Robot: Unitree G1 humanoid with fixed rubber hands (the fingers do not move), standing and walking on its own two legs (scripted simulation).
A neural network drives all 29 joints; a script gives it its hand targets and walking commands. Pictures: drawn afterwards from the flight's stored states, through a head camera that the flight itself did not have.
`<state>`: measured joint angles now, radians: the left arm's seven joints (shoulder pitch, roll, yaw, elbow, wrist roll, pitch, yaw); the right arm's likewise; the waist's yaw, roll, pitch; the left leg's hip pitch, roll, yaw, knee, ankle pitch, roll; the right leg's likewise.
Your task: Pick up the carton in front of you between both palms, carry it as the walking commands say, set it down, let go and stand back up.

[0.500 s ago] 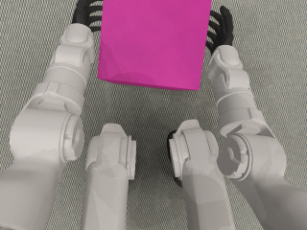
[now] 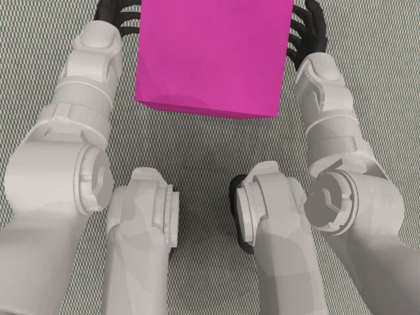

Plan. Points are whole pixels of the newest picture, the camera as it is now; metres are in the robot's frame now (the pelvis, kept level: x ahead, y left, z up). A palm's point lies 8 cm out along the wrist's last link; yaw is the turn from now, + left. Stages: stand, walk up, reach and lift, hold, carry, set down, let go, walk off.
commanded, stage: set down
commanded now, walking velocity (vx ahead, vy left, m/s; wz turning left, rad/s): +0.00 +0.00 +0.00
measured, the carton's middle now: (207, 58) +0.51 +0.00 -0.24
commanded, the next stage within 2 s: let go in 1.44 s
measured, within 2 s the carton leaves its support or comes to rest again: neither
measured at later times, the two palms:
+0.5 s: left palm (82, 19) +0.54 +0.19 -0.16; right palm (327, 55) +0.50 -0.19 -0.15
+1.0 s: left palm out of the picture +0.54 +0.20 +0.01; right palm (419, 18) +0.50 -0.19 +0.01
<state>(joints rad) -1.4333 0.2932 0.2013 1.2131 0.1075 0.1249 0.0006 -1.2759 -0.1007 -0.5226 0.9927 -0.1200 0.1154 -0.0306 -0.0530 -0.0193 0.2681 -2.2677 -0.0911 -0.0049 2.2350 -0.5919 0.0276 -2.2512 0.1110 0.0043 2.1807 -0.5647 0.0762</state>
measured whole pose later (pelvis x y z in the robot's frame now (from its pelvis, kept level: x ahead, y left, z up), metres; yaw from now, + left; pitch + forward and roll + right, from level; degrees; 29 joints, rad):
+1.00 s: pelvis +0.01 -0.01 +0.12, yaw +1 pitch +46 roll -2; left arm -1.19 0.42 0.14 0.96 -0.08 0.14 -0.02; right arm -1.02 -0.14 -0.26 0.73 0.12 0.14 -0.17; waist -0.07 0.00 -0.02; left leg -2.06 -0.05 -0.01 1.79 -0.53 0.02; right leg -2.06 0.06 -0.01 1.75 -0.49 0.01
